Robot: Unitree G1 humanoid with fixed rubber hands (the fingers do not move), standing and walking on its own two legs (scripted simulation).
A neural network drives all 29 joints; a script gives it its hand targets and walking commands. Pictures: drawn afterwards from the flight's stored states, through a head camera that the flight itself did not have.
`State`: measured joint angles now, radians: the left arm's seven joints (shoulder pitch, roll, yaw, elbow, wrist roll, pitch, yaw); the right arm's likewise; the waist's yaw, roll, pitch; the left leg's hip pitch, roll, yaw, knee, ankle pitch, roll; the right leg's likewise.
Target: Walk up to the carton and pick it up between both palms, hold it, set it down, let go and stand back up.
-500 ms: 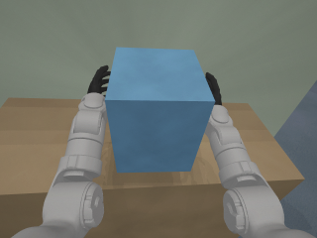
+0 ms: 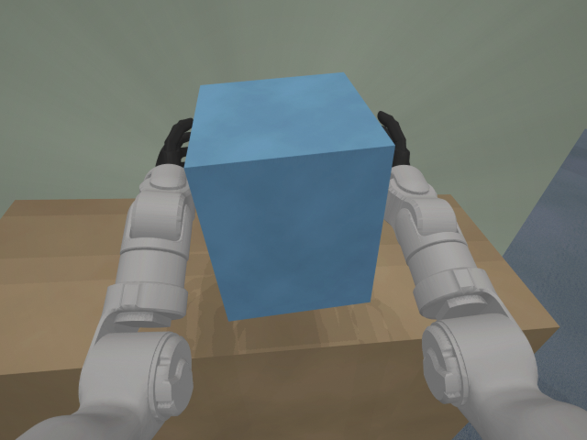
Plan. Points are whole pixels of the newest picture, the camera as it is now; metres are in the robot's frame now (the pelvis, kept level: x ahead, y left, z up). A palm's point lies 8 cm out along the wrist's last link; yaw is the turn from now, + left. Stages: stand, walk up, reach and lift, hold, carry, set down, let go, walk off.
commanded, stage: reach and lift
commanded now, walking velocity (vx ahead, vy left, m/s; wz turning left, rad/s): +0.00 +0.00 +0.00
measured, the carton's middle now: (286, 195) +0.39 +0.00 +0.19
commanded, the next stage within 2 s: hold in 0.58 s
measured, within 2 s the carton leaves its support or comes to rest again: neither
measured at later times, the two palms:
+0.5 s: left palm (172, 162) +0.39 +0.15 +0.24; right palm (397, 156) +0.40 -0.14 +0.26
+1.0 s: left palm (168, 148) +0.38 +0.15 +0.26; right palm (407, 136) +0.39 -0.14 +0.29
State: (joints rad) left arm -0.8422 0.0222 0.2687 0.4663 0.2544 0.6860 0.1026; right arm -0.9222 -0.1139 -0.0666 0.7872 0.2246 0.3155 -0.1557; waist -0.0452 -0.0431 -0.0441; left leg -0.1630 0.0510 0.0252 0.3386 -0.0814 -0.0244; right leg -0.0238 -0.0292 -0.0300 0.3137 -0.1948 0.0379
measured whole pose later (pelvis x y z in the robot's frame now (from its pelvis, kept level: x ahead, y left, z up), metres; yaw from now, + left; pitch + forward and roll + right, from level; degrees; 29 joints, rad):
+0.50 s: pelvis +0.00 +0.00 +0.00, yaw +0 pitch -5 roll -1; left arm -0.89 0.03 0.27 0.46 0.25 0.76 0.10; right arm -0.98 -0.14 -0.07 0.79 0.26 0.41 -0.16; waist -0.05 -0.04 -0.06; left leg -0.16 0.05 0.03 0.34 -0.08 -0.02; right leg -0.02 -0.03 -0.03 0.31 -0.20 0.04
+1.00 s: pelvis +0.00 +0.00 +0.00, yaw +0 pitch -5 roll -1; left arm -0.92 0.03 0.28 0.44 0.24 0.85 0.10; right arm -1.04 -0.17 -0.05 0.79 0.32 0.51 -0.19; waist -0.05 -0.03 -0.11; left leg -0.16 0.05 0.03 0.34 -0.09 -0.02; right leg -0.02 -0.03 -0.03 0.31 -0.20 0.04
